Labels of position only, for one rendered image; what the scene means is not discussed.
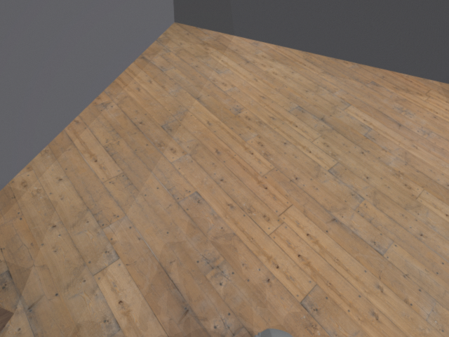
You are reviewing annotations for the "cabinet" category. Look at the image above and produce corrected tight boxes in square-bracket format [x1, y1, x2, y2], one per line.
[0, 308, 14, 333]

